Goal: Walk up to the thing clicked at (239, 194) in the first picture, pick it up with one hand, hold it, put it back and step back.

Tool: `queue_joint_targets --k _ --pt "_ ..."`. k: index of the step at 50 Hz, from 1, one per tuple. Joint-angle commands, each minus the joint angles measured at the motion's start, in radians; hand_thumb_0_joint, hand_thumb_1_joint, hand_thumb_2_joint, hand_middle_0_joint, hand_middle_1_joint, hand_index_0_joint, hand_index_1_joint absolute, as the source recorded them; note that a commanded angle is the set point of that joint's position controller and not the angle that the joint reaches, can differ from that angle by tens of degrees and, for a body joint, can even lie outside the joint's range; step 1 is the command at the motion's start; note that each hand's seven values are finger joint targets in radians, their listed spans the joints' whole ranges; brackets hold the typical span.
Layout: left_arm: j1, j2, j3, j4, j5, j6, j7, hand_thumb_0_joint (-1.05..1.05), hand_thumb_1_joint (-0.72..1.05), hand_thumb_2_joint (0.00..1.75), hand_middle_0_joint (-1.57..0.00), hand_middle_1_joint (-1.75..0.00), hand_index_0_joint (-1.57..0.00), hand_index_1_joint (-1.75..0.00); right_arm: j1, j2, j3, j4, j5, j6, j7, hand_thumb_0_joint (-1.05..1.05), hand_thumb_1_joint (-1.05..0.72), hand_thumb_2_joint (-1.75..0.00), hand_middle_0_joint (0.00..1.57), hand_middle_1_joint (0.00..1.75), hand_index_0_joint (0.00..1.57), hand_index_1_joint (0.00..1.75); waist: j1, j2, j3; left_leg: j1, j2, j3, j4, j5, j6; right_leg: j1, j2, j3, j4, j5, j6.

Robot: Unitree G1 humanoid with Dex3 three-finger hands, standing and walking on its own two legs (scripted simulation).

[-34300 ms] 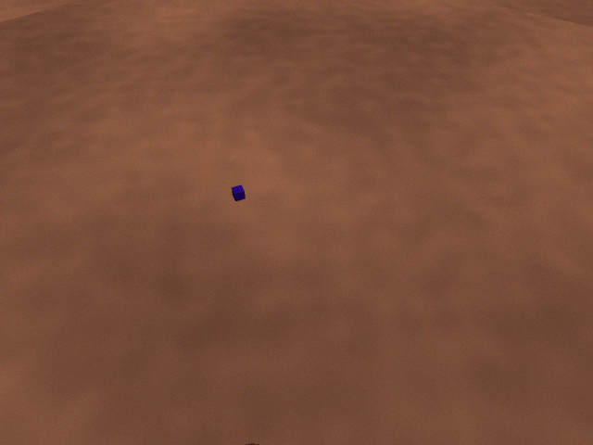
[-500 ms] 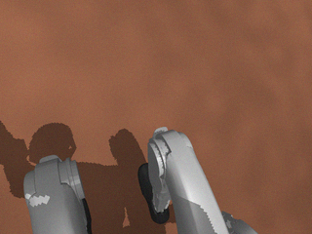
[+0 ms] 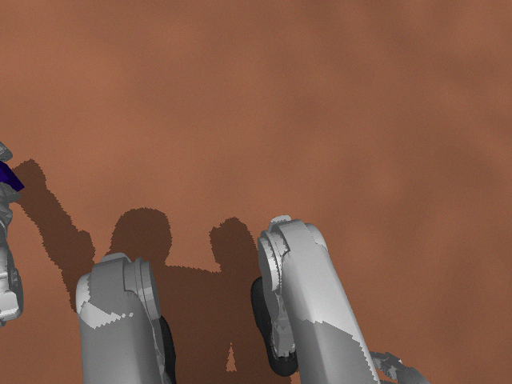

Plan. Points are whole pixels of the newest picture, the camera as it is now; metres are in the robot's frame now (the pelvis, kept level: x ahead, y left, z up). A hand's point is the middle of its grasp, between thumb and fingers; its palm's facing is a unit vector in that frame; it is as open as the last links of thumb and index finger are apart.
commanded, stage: lift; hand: left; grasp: from above
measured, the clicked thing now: out of the picture +0.47 +0.33 -0.17
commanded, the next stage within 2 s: hold in 1.56 s
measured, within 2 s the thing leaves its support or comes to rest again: neither
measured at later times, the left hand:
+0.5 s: hand out of the picture +0.39 +0.32 +0.00, palm faces -0.34 -0.22 -0.91, open 7.6 cm
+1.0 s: hand out of the picture +0.36 +0.28 +0.20, palm faces -0.40 -0.25 -0.88, open 7.5 cm
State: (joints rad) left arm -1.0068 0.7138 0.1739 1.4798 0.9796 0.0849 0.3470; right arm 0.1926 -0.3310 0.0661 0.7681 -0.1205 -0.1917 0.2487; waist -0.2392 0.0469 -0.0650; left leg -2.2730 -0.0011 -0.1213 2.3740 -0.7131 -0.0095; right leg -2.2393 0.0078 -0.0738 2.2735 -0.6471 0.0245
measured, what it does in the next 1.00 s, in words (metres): rises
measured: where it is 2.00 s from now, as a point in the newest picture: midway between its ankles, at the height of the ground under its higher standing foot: (222, 364)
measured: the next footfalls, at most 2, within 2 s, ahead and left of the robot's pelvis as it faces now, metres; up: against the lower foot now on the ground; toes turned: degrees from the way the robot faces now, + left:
none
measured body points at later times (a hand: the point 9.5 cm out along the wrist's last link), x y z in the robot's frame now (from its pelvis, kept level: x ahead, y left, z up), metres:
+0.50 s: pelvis +0.00 +0.00 +0.10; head +0.17 +0.04 +0.52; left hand +0.41 +0.33 +0.05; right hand +0.11 -0.27 -0.02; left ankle +0.07 +0.12 -0.31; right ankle +0.11 -0.12 -0.31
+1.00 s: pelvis +0.03 +0.00 +0.29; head +0.13 +0.01 +0.73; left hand +0.37 +0.28 +0.25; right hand +0.16 -0.26 +0.17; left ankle +0.07 +0.12 -0.31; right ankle +0.10 -0.12 -0.31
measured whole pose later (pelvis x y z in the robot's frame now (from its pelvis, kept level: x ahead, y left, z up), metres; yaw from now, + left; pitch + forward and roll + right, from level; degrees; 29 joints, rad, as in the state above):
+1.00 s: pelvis +0.03 +0.00 +0.29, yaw +5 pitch +22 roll -3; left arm -0.40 0.39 -0.14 0.81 0.84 0.32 0.16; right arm 0.21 -0.24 0.00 0.75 0.05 -0.08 -0.07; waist -0.09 0.05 -0.18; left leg -1.20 0.03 -0.05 1.38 -0.56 -0.01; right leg -1.19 0.01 -0.03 1.32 -0.52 0.00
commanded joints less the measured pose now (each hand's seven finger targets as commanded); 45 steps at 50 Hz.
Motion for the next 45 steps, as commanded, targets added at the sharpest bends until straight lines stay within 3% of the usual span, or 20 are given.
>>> queue_joint_targets --k 1,5,9,12,16,18,19,23,26,27,29,31,33,35,37,39,40,42,45 --pt "-0.236 0.288 0.005 -0.213 0.021 -0.011 -0.011 0.0 0.81 0.31 -1.2 -0.29 -1.22 -0.27 0.231 -0.229 -0.093 -0.007 0.025 0.026 -0.016 0.0 -0.91 -0.9 0.2 0.3 0.2 0.3 0.025 0.239 -0.739 0.473 -0.017 0.099 -0.299 0.226 0.035 0.471 0.027 -0.048 -0.246 0.201 -0.061" --pt "-0.209 0.258 0.002 -0.341 0.032 -0.033 -0.033 0.0 0.78 0.35 -1.19 -0.28 -1.2 -0.28 0.221 -0.218 -0.114 -0.034 0.046 0.062 -0.03 0.0 -0.91 -0.9 0.2 0.3 0.2 0.3 0.054 0.261 -0.791 0.546 -0.019 0.096 -0.345 0.232 0.033 0.471 0.02 -0.044 -0.269 0.211 -0.066" --pt "-0.16 0.23 0.004 -0.416 0.033 -0.033 -0.039 0.0 0.72 0.37 -1.15 -0.3 -1.15 -0.3 0.214 -0.203 -0.129 -0.059 0.065 0.097 -0.051 0.0 -0.91 -0.91 0.2 0.3 0.2 0.3 0.068 0.235 -0.781 0.577 -0.021 0.092 -0.408 0.196 0.036 0.494 0.02 -0.041 -0.323 0.183 -0.066" --pt "-0.114 0.166 -0.032 -0.436 0.012 -0.021 -0.048 0.0 0.68 0.34 -1.09 -0.34 -1.11 -0.33 0.201 -0.193 -0.139 -0.072 0.076 0.109 -0.071 0.0 -0.91 -0.9 0.2 0.3 0.2 0.3 0.064 0.198 -0.738 0.597 -0.02 0.078 -0.468 0.136 0.037 0.491 0.024 -0.042 -0.374 0.131 -0.065" --pt "-0.086 0.135 -0.054 -0.507 -0.029 -0.004 -0.06 0.0 0.62 0.29 -1.05 -0.32 -1.06 -0.3 0.175 -0.177 -0.145 -0.094 0.086 0.114 -0.101 0.0 -0.91 -0.9 0.2 0.3 0.2 0.3 0.072 0.157 -0.706 0.593 -0.024 0.082 -0.527 0.065 0.042 0.546 0.028 -0.02 -0.456 0.05 -0.062" --pt "-0.038 0.123 -0.066 -0.532 -0.036 0.016 -0.068 0.0 0.63 0.31 -1.05 -0.33 -1.07 -0.31 0.157 -0.175 -0.147 -0.102 0.097 0.117 -0.116 0.0 -0.91 -0.9 0.2 0.3 0.2 0.3 0.097 0.169 -0.73 0.66 -0.02 0.074 -0.57 0.069 0.038 0.557 0.029 -0.018 -0.48 0.062 -0.064" --pt "-0.035 0.091 -0.085 -0.554 -0.041 0.022 -0.072 0.0 0.63 0.32 -1.06 -0.33 -1.07 -0.31 0.152 -0.172 -0.147 -0.105 0.103 0.117 -0.123 0.0 -0.91 -0.9 0.2 0.3 0.2 0.3 0.087 0.181 -0.708 0.665 -0.02 0.065 -0.597 0.061 0.036 0.56 0.027 -0.022 -0.49 0.064 -0.063" --pt "0.012 0.095 -0.091 -0.685 -0.055 0.063 -0.083 0.0 0.68 0.34 -1.1 -0.32 -1.11 -0.31 0.121 -0.155 -0.15 -0.121 0.12 0.125 -0.159 0.0 -0.91 -0.9 0.2 0.3 0.2 0.3 0.108 0.171 -0.748 0.775 -0.015 0.062 -0.681 0.082 0.032 0.664 0.028 -0.011 -0.568 0.086 -0.062" --pt "0.093 0.058 -0.106 -0.715 -0.058 0.099 -0.098 0.0 0.68 0.38 -1.12 -0.31 -1.12 -0.31 0.104 -0.144 -0.148 -0.122 0.131 0.129 -0.19 0.0 -0.91 -0.9 0.2 0.3 0.2 0.3 0.109 0.155 -0.716 0.847 -0.015 0.06 -0.748 0.102 0.028 0.718 0.024 -0.008 -0.633 0.107 -0.058" --pt "0.087 0.036 -0.135 -0.736 -0.058 0.108 -0.107 0.0 0.69 0.36 -1.12 -0.31 -1.13 -0.31 0.095 -0.133 -0.146 -0.123 0.131 0.13 -0.199 0.0 -0.91 -0.9 0.2 0.3 0.2 0.3 0.098 0.151 -0.699 0.873 -0.011 0.059 -0.774 0.107 0.026 0.739 0.027 -0.009 -0.655 0.113 -0.057" --pt "0.109 0.088 -0.099 -0.806 -0.057 0.13 -0.11 0.0 0.71 0.39 -1.15 -0.31 -1.14 -0.31 0.084 -0.129 -0.146 -0.132 0.138 0.135 -0.222 0.0 -0.91 -0.9 0.2 0.3 0.2 0.3 0.128 0.152 -0.74 0.941 -0.012 0.066 -0.815 0.138 0.027 0.825 0.026 0.003 -0.705 0.133 -0.056" --pt "0.111 0.037 -0.138 -0.841 -0.072 0.152 -0.119 0.0 0.72 0.41 -1.17 -0.29 -1.16 -0.3 0.069 -0.116 -0.139 -0.133 0.142 0.135 -0.239 0.0 -0.9 -0.9 0.2 0.3 0.2 0.3 0.12 0.165 -0.71 0.996 -0.008 0.065 -0.871 0.138 0.023 0.863 0.025 0.005 -0.749 0.137 -0.055" --pt "0.151 0.006 -0.151 -0.825 -0.079 0.179 -0.119 0.0 0.71 0.4 -1.16 -0.3 -1.15 -0.31 0.064 -0.105 -0.135 -0.126 0.146 0.132 -0.258 0.0 -0.9 -0.9 0.2 0.3 0.2 0.3 0.115 0.137 -0.671 1.036 -0.008 0.063 -0.915 0.146 0.023 0.906 0.028 0.006 -0.801 0.135 -0.054" --pt "0.186 0.001 -0.149 -0.822 -0.085 0.203 -0.115 0.0 0.72 0.39 -1.17 -0.28 -1.16 -0.29 0.061 -0.095 -0.131 -0.115 0.149 0.129 -0.273 0.0 -0.9 -0.9 0.2 0.3 0.2 0.3 0.128 0.118 -0.66 1.079 -0.007 0.079 -0.946 0.186 0.024 0.965 0.026 0.014 -0.852 0.161 -0.056" --pt "0.208 -0.058 -0.19 -0.813 -0.104 0.225 -0.117 0.0 0.73 0.42 -1.18 -0.28 -1.17 -0.3 0.056 -0.083 -0.125 -0.116 0.153 0.123 -0.286 0.0 -0.9 -0.9 0.2 0.3 0.2 0.3 0.117 0.092 -0.627 1.111 -0.007 0.084 -0.992 0.196 0.026 1.032 0.032 0.02 -0.914 0.166 -0.053" --pt "0.276 -0.072 -0.206 -0.786 -0.112 0.242 -0.119 0.0 0.7 0.4 -1.17 -0.27 -1.15 -0.29 0.054 -0.068 -0.122 -0.109 0.159 0.115 -0.295 0.0 -0.91 -0.9 0.2 0.3 0.2 0.3 0.127 0.044 -0.581 1.116 -0.012 0.104 -1.026 0.212 0.032 1.124 0.036 0.037 -0.988 0.173 -0.05" --pt "0.291 -0.05 -0.2 -0.8 -0.115 0.25 -0.12 0.0 0.69 0.39 -1.16 -0.26 -1.14 -0.28 0.05 -0.066 -0.12 -0.108 0.162 0.112 -0.3 0.0 -0.91 -0.9 0.2 0.3 0.2 0.3 0.138 0.039 -0.571 1.133 -0.013 0.109 -1.047 0.213 0.033 1.159 0.034 0.048 -1.018 0.171 -0.05" --pt "0.282 -0.104 -0.24 -0.822 -0.127 0.254 -0.136 0.0 0.66 0.39 -1.14 -0.26 -1.12 -0.28 0.058 -0.063 -0.123 -0.096 0.165 0.102 -0.309 0.0 -0.9 -0.9 0.2 0.3 0.2 0.3 0.123 0.049 -0.534 1.188 -0.008 0.109 -1.092 0.23 0.032 1.193 0.037 0.051 -1.062 0.193 -0.05" --pt "0.313 -0.098 -0.249 -0.826 -0.126 0.248 -0.144 0.0 0.64 0.35 -1.13 -0.23 -1.11 -0.26 0.062 -0.057 -0.12 -0.095 0.171 0.09 -0.319 0.0 -0.91 -0.9 0.2 0.3 0.2 0.3 0.131 0.017 -0.476 1.237 -0.008 0.109 -1.163 0.23 0.033 1.266 0.041 0.061 -1.136 0.185 -0.048"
